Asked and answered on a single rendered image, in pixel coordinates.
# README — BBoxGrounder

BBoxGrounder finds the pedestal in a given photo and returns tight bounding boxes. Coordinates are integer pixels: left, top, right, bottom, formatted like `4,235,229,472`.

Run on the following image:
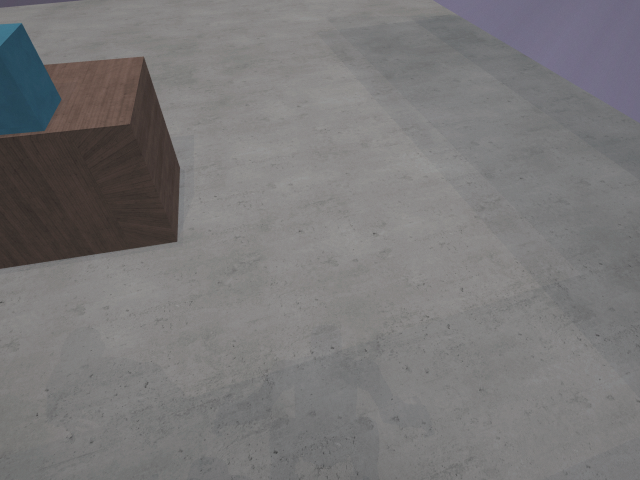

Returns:
0,57,180,269

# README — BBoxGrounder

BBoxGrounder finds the carton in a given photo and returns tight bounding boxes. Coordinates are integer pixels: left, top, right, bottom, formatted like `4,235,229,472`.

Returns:
0,23,62,135

